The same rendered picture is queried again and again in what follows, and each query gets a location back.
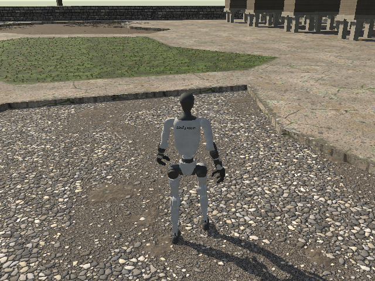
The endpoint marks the robot right forearm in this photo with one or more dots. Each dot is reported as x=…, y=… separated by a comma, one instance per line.
x=216, y=158

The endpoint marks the robot left upper arm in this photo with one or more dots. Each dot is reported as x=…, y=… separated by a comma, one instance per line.
x=166, y=132

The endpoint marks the robot left forearm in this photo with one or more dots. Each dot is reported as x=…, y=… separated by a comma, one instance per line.
x=161, y=152

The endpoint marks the robot right upper arm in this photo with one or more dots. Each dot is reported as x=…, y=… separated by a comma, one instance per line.
x=204, y=123

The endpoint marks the robot left thigh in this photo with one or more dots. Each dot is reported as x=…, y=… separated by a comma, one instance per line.
x=173, y=177

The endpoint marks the right robot hand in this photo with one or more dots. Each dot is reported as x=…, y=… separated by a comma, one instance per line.
x=221, y=174

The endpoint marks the humanoid robot torso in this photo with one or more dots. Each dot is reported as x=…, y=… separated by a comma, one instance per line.
x=187, y=139

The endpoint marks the left robot hand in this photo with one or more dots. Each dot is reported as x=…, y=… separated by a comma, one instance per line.
x=161, y=162

